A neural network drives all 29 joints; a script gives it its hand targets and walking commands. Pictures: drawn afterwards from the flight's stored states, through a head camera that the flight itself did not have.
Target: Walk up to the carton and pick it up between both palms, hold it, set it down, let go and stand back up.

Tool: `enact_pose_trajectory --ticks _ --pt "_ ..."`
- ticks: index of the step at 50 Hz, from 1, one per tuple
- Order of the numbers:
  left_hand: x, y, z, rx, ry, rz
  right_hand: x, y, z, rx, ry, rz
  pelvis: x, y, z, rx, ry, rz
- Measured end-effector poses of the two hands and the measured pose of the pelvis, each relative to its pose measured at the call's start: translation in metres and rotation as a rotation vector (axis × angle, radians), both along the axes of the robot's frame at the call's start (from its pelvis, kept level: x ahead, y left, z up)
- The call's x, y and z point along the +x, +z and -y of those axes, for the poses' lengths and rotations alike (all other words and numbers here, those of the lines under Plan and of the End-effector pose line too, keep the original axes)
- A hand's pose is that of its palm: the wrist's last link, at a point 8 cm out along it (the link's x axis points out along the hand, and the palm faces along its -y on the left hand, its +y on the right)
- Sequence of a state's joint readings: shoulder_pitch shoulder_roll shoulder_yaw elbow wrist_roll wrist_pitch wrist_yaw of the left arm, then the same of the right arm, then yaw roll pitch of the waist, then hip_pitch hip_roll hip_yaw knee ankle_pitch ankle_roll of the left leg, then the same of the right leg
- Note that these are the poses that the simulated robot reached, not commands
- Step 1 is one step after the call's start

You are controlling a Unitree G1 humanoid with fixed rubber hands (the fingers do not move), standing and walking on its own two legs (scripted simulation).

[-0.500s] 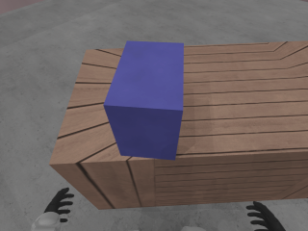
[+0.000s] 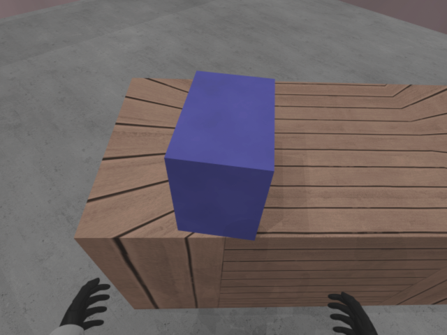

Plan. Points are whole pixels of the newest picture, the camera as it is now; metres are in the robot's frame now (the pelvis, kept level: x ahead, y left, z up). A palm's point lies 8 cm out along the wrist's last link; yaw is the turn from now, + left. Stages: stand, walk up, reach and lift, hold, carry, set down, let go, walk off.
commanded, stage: reach and lift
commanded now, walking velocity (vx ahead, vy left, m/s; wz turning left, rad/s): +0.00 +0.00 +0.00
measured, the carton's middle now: (225, 155) +0.50 +0.02 +0.01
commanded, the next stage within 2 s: none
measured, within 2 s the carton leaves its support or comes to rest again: neither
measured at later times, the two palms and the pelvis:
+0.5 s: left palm (67, 326) +0.15 +0.26 +0.00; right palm (365, 331) +0.15 -0.20 -0.03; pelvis -0.02 -0.01 +0.00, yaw +0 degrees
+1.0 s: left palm (92, 274) +0.22 +0.24 +0.03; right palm (339, 290) +0.19 -0.15 +0.03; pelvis +0.01 +0.01 +0.00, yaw +0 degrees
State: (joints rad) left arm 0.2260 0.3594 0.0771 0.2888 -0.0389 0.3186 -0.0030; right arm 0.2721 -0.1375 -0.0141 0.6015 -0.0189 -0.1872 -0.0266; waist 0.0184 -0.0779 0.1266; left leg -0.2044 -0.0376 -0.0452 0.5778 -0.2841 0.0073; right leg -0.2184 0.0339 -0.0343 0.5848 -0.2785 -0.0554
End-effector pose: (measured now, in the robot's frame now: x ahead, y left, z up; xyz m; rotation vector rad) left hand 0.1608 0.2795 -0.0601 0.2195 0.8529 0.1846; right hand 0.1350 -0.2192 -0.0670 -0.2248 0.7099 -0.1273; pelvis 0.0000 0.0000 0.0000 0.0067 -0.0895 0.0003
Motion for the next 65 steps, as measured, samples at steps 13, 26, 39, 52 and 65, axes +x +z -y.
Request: enact_pose_trajectory --ticks 13,26,39,52,65 --pt "-0.012 0.021 0.005 -0.016 -0.018 0.121 -0.009 0.030 -0.008 0.004 -0.028 0.117 -0.015 0.002 0.002 0.003 -0.001 0.036" --pt "-0.009 0.059 0.016 -0.052 -0.049 0.270 0.012 0.041 -0.016 0.084 -0.055 0.233 -0.019 0.002 0.007 0.008 -0.002 0.046" --pt "0.029 0.067 0.045 -0.194 -0.146 0.417 0.030 0.078 -0.042 0.074 -0.102 0.317 -0.009 0.003 0.002 0.001 -0.002 0.028" --pt "0.061 0.094 0.044 -0.159 -0.190 0.512 0.063 0.091 -0.066 0.155 -0.098 0.393 0.013 0.005 -0.008 -0.012 -0.002 -0.013" --pt "0.087 0.112 0.058 -0.186 -0.215 0.548 0.091 0.099 -0.062 0.176 -0.125 0.445 0.031 0.006 -0.005 -0.008 -0.001 -0.041"
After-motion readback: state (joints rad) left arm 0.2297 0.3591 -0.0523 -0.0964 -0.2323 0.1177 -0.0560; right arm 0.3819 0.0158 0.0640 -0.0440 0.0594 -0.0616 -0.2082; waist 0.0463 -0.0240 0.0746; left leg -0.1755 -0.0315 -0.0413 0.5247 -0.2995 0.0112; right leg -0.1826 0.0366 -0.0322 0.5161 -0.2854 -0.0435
